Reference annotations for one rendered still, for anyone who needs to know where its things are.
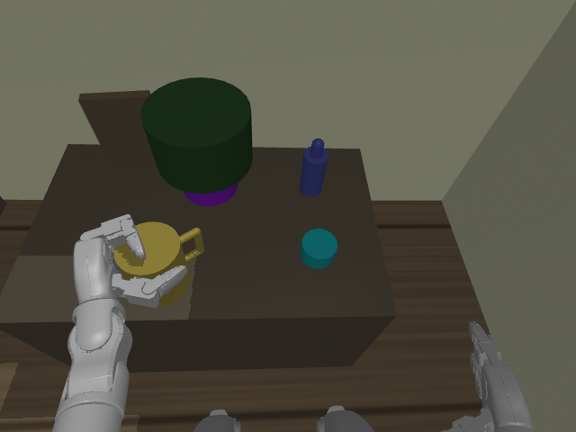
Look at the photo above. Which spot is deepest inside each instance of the left robot arm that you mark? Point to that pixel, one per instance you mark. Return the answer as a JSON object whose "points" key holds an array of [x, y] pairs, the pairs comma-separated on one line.
{"points": [[95, 392]]}

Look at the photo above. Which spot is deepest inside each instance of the right robot hand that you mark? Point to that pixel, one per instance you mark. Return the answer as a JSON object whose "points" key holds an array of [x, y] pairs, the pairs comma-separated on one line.
{"points": [[503, 402]]}

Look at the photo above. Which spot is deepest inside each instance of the potted plant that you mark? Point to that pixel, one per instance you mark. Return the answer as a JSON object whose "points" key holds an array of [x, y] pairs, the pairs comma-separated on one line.
{"points": [[200, 133]]}

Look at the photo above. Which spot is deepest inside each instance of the left robot hand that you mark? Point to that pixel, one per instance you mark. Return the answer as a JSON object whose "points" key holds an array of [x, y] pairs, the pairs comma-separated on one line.
{"points": [[96, 274]]}

